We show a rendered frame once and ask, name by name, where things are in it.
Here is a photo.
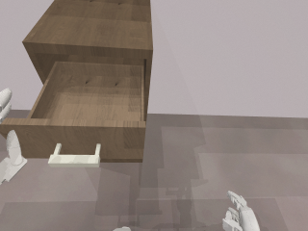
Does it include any drawer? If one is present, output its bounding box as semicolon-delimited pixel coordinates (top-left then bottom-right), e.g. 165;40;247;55
0;61;146;159

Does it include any handle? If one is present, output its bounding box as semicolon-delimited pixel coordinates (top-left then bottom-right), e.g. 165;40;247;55
48;143;101;167

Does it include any cabinet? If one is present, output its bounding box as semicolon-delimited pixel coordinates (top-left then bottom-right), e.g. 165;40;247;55
22;0;153;163

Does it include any left robot hand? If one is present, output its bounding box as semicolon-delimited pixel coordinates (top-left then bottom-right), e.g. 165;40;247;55
0;88;28;185

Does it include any right robot hand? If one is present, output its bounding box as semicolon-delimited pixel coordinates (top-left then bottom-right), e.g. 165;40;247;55
222;191;260;231

